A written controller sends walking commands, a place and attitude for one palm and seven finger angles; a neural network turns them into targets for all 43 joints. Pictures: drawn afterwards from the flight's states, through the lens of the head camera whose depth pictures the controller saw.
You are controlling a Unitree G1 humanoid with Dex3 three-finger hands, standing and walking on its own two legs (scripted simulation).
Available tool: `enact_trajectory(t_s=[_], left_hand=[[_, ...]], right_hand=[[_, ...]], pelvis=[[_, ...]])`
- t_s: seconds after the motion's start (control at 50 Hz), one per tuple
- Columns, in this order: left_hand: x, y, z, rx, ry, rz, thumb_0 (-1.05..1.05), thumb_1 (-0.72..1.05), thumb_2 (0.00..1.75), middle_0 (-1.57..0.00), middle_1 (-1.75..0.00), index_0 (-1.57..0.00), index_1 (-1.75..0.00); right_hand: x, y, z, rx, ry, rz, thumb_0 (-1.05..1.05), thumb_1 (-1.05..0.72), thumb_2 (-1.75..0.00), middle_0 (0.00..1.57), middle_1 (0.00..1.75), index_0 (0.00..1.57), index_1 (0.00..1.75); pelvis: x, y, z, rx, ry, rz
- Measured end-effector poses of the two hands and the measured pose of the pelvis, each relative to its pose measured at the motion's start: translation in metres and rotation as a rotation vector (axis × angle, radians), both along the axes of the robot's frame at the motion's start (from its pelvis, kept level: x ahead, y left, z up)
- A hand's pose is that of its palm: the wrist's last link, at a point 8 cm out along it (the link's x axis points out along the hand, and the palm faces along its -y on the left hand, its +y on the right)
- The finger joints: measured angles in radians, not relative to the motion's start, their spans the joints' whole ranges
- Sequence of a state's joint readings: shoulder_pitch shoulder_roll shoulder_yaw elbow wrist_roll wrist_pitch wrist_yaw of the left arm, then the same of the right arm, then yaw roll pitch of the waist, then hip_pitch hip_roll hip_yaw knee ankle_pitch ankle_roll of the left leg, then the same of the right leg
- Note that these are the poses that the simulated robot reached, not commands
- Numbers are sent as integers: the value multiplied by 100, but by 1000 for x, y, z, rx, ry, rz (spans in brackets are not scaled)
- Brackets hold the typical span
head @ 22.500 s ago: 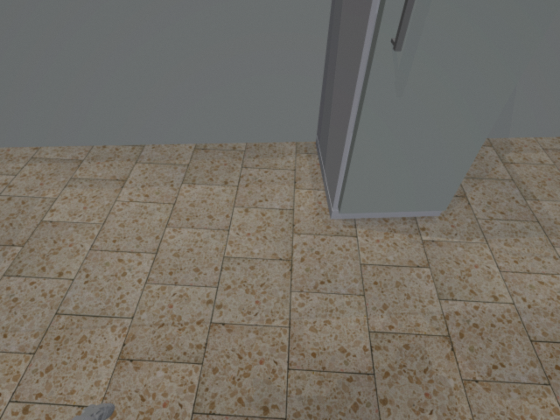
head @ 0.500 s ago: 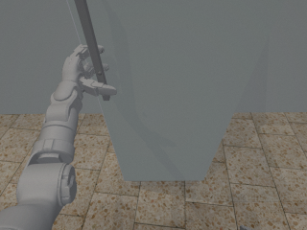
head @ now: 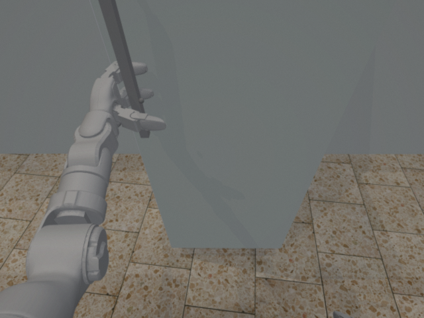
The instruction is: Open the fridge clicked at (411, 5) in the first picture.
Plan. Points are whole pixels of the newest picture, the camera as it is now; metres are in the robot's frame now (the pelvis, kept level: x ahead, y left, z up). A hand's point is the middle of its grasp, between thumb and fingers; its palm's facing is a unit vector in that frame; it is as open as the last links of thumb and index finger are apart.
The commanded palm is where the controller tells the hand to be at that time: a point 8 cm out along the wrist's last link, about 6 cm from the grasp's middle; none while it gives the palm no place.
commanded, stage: slide the fingers in behind the handle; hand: left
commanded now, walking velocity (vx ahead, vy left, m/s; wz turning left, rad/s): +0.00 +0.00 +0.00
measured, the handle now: (126, 54) +0.50 +0.16 +0.26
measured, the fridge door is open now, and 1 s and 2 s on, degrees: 0 0 0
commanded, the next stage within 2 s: grip the handle and tug to test in 0.88 s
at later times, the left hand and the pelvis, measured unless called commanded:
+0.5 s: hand (144, 100) +0.45 +0.13 +0.20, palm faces +0.01 -1.00 +0.01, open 14.0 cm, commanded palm +0.43 +0.17 +0.20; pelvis +0.00 +0.00 +0.00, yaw +0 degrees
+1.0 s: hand (145, 100) +0.45 +0.13 +0.20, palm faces +0.02 -1.00 +0.00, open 14.2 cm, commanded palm +0.42 +0.16 +0.20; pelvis +0.01 +0.00 +0.00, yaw +0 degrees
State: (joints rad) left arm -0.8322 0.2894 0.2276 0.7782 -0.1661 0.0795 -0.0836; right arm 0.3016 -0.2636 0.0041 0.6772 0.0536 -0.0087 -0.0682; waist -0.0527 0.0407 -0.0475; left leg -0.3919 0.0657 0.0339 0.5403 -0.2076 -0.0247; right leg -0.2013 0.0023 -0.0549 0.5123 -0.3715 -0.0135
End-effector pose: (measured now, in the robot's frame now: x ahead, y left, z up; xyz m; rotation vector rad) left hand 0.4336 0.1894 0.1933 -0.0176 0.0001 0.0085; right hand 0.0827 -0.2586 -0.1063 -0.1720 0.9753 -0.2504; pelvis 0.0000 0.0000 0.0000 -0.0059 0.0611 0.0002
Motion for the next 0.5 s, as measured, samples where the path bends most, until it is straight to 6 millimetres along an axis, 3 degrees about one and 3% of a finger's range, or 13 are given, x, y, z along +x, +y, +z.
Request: enact_trajectory(t_s=[0.2,0.5], left_hand=[[-1,-6,4,-10,-22,-17,-1,-50,30,-31,-120,-30,-121],[-6,-7,5,5,-11,0,-1,-50,30,-27,-120,-29,-120]], right_hand=[[1,-2,-2,10,5,-9,1,-91,-89,20,30,20,30],[23,4,3,13,-34,30,1,-91,-89,20,30,20,30]], pelvis=[[4,-2,1,3,-4,-4],[5,-1,1,3,-11,8]])
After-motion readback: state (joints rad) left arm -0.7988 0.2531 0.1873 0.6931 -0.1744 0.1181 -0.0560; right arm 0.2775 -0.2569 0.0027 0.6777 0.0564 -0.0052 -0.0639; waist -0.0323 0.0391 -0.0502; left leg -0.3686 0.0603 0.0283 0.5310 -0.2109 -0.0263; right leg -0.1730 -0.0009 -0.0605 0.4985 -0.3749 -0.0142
